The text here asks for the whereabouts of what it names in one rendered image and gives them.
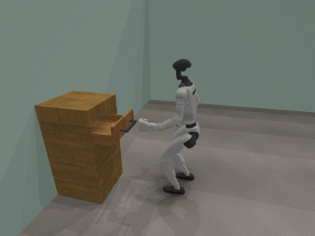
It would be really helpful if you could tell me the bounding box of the left robot forearm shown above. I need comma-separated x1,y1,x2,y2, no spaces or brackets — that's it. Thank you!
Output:
149,115,180,132

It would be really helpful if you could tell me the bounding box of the cabinet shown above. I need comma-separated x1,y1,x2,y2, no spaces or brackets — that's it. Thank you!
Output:
34,90,123,205

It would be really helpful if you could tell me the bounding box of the robot right upper arm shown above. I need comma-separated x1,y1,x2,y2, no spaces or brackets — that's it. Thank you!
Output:
191,81,200,107

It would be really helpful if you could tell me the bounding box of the drawer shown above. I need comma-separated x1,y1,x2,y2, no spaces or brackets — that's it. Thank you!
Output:
91,108,134,147

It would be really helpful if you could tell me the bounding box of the robot torso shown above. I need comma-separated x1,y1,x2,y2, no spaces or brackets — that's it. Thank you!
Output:
177,84,201,141

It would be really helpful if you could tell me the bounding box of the right robot hand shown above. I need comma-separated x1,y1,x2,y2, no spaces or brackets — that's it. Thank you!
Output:
175,121,184,131

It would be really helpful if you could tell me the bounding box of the left robot hand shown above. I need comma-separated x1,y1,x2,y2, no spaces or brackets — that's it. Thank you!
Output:
138,118,150,132

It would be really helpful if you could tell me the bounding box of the robot left upper arm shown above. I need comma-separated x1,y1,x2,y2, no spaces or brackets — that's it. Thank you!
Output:
173,88,188,123

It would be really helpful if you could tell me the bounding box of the handle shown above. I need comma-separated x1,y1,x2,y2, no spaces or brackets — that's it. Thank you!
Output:
119,120,137,133

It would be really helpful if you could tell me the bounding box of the robot right foot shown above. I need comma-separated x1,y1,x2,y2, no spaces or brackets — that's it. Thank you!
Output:
175,172,194,181

